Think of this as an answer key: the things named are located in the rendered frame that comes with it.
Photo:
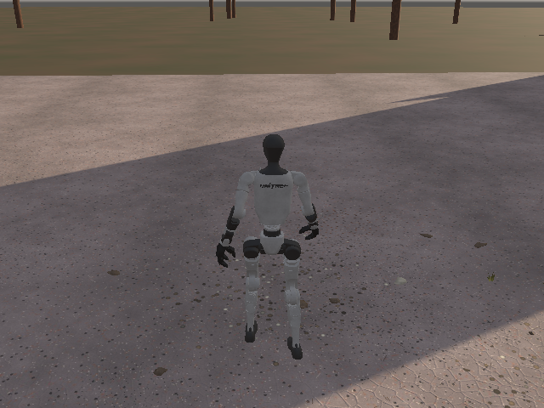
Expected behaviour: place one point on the left robot forearm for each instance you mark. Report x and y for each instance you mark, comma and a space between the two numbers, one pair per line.
229, 229

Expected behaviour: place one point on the robot right upper arm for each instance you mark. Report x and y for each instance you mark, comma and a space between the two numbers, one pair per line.
300, 180

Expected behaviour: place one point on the right robot hand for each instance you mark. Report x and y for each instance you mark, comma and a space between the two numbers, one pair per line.
314, 233

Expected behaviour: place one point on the right robot forearm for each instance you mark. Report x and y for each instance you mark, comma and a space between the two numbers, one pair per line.
312, 220

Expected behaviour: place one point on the left robot shin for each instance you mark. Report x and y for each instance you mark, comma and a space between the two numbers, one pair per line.
250, 304

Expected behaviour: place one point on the left robot hand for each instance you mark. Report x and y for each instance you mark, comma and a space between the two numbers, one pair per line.
221, 256

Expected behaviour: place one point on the robot left upper arm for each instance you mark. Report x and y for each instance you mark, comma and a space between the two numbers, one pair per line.
241, 195

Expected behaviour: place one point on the right robot thigh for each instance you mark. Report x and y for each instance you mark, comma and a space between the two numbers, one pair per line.
291, 255

